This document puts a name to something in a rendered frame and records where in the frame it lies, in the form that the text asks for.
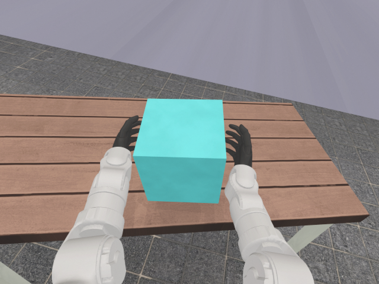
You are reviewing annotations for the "left robot hand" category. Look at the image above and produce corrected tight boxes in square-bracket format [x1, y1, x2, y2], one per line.
[113, 115, 142, 151]

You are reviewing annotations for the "robot right upper arm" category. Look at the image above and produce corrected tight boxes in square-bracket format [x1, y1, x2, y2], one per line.
[243, 250, 314, 284]

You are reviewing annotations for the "right robot hand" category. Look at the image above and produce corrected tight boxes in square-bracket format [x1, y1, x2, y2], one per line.
[225, 124, 252, 167]

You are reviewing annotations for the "robot left upper arm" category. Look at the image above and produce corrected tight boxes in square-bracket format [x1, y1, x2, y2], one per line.
[53, 234, 126, 284]

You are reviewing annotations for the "carton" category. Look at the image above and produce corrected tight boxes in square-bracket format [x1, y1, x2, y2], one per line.
[133, 99, 226, 204]

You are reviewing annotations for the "table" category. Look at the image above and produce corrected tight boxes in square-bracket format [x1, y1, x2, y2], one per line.
[0, 93, 370, 284]

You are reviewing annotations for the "left robot forearm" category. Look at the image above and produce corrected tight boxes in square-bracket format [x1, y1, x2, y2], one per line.
[52, 147, 132, 282]

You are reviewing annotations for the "right robot forearm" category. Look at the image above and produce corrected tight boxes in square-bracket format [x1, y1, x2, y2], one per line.
[224, 164, 314, 281]

